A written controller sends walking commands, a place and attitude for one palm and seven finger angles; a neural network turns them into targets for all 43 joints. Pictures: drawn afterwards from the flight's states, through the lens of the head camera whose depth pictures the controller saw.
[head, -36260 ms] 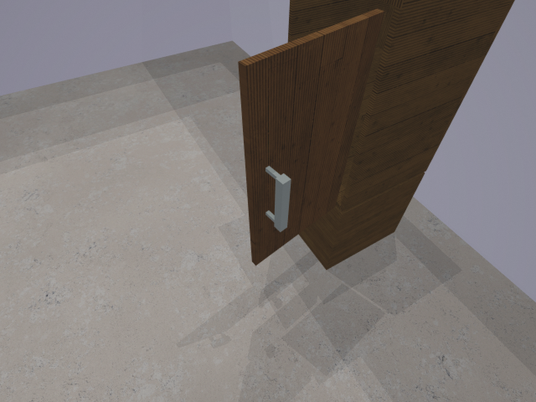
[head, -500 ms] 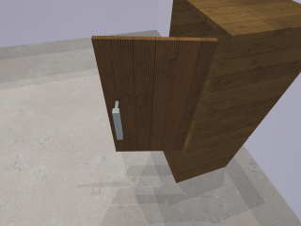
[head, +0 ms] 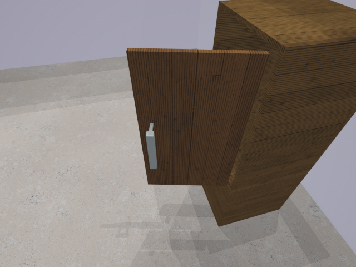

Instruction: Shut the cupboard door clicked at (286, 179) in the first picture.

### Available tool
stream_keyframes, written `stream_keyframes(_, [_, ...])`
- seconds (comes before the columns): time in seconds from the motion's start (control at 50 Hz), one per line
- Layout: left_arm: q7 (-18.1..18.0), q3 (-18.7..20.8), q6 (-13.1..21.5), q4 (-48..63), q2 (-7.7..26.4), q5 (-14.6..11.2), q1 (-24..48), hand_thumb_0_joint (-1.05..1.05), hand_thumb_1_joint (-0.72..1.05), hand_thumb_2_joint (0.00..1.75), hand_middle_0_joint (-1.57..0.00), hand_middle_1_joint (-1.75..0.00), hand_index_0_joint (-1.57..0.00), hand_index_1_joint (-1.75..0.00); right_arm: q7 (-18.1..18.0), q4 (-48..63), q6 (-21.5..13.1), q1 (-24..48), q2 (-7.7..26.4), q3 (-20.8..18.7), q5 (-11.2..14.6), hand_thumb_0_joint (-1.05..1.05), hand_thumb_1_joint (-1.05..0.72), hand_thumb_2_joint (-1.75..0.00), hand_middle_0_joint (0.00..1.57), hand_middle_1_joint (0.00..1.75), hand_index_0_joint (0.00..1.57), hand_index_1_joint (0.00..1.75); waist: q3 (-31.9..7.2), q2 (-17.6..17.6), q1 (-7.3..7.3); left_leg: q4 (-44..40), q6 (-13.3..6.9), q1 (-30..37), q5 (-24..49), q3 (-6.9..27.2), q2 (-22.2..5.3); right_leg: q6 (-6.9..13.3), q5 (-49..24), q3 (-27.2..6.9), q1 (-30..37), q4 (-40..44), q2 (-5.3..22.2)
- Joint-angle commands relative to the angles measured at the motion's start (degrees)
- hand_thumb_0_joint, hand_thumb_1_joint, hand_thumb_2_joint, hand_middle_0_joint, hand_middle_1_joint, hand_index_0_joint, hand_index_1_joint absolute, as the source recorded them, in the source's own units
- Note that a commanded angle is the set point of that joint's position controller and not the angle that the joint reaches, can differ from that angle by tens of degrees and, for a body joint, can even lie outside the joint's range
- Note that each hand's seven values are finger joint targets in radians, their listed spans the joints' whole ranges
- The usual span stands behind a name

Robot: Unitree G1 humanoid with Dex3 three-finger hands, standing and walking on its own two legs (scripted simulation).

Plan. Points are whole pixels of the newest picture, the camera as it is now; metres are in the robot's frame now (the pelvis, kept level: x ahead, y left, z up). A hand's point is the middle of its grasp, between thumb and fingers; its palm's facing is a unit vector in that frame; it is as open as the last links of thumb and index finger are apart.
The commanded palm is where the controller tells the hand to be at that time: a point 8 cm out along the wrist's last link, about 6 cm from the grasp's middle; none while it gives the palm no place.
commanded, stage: look again from close up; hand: left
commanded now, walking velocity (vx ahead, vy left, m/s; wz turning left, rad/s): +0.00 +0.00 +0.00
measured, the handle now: (152, 146) +0.49 +0.12 -0.06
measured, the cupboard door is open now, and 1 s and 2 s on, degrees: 74 74 74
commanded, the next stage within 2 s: shuffle to correct the standing spot in 0.18 s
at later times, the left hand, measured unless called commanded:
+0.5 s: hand out of the picture -0.01 +0.22 -0.17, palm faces -0.04 -0.97 -0.24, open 7.4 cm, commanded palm none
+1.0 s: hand out of the picture +0.04 +0.13 -0.18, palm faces +0.01 -0.99 -0.15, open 7.4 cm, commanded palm none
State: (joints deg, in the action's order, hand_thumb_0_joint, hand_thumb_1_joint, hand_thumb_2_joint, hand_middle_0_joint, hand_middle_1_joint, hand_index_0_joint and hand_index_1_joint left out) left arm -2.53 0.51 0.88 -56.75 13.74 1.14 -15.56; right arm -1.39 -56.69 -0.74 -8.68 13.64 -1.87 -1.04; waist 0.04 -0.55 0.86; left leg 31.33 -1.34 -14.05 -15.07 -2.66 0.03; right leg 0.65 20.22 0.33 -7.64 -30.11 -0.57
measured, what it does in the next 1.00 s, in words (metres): lifts its right foot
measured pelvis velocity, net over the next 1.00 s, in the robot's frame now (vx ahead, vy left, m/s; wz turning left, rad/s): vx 0.04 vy -0.04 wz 0.00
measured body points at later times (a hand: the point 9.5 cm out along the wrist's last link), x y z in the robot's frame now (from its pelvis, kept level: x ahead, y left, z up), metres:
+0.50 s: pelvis -0.02 +0.02 +0.01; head -0.01 +0.02 +0.46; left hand -0.01 +0.27 -0.15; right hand +0.02 -0.24 -0.14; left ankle +0.02 +0.10 -0.73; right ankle -0.04 -0.11 -0.73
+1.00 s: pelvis +0.04 -0.04 +0.00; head +0.06 -0.03 +0.45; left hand +0.05 +0.18 -0.16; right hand +0.03 -0.26 -0.15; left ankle +0.03 +0.08 -0.73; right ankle +0.04 -0.17 -0.70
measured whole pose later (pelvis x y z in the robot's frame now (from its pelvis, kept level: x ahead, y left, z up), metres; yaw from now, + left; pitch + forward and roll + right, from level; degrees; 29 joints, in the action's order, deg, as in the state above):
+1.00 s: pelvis +0.04 -0.04 +0.00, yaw +0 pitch +0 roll +0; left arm 0.1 2.4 -3.5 -59.4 8.6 2.2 -16.5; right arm -2.8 -62.0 -1.2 -17.8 7.0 -2.0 -2.2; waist 2.8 1.0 -1.1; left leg 29.9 0.5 -12.8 -16.6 -7.1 -4.7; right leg -0.6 23.4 3.6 -22.8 -47.8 3.2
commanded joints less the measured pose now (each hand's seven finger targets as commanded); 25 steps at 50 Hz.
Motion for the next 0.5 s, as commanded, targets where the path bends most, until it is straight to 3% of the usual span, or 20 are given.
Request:
stream_keyframes(0.0, [0.03,1.68,0.83,4.06,10.24,0.07,0.63,0.00,0.90,0.90,-0.20,-0.30,-0.20,-0.30,0.14,3.98,-0.73,1.65,10.02,-1.39,0.07,0.00,-0.90,-0.90,0.20,0.30,0.20,0.30,1.92,0.28,-0.85,-6.48,-1.66,3.75,12.61,6.77,-5.75,1.79,-13.92,-5.89,-6.17,7.34,6.26])
stream_keyframes(0.08, [0.64,1.44,0.53,4.04,11.48,0.14,2.40,0.00,0.90,0.90,-0.20,-0.30,-0.20,-0.30,0.53,4.20,-0.73,3.30,11.54,-1.01,0.06,0.00,-0.90,-0.90,0.20,0.30,0.20,0.30,2.68,-0.51,-0.87,-9.52,-1.49,3.07,6.76,7.89,-5.71,1.65,-7.49,-5.99,-6.67,9.61,6.22])
stream_keyframes(0.26, [1.26,1.01,0.11,2.47,12.39,0.15,2.96,0.00,0.90,0.90,-0.20,-0.30,-0.20,-0.30,0.80,2.58,-0.92,3.12,13.08,-0.47,0.19,0.00,-0.90,-0.90,0.20,0.30,0.20,0.30,1.07,-0.11,-0.69,-13.51,-1.31,2.53,1.41,9.25,-6.28,1.25,-5.50,-5.00,-4.77,10.85,6.44])
stream_keyframes(0.32, [1.03,-0.62,-0.94,-0.29,6.23,-0.04,-0.95,0.00,0.90,0.90,-0.20,-0.30,-0.20,-0.30,0.85,0.06,-0.19,-0.06,7.75,0.94,-0.02,0.00,-0.90,-0.90,0.20,0.30,0.20,0.30,0.79,-0.30,-0.81,-15.78,-0.55,2.71,-5.09,9.94,-7.42,-0.13,-2.90,-3.11,-4.46,9.95,5.43])
stream_keyframes(0.34, [1.03,-0.69,-1.29,-0.65,5.94,0.04,-1.74,0.00,0.90,0.90,-0.20,-0.30,-0.20,-0.30,0.79,-0.40,0.08,-0.66,8.11,0.86,-0.07,0.00,-0.90,-0.90,0.20,0.30,0.20,0.30,1.73,-1.02,-0.85,-16.91,-0.59,1.86,-8.35,10.65,-7.96,-0.22,-1.65,-2.55,-4.81,8.82,4.81])
stream_keyframes(0.4, [1.33,-0.27,-2.21,-1.04,5.60,0.52,-3.67,0.00,0.90,0.90,-0.20,-0.30,-0.20,-0.30,0.34,-1.18,0.78,-2.19,9.89,-0.15,-0.14,0.00,-0.90,-0.90,0.20,0.30,0.20,0.30,3.97,-3.19,-0.79,-20.79,-1.86,-0.19,-16.93,14.11,-11.15,-0.36,1.04,-0.06,-6.67,4.17,2.97])
stream_keyframes(0.48, [1.99,0.30,-2.89,-1.00,3.80,0.77,-6.51,0.00,0.90,0.90,-0.20,-0.30,-0.20,-0.30,-0.67,-1.59,0.91,-4.99,10.33,-1.35,-0.13,0.00,-0.90,-0.90,0.20,0.30,0.20,0.30,3.28,-4.19,-0.76,-20.04,-5.12,1.65,-14.99,16.26,-15.14,-0.02,1.57,1.14,-9.80,-1.31,2.62])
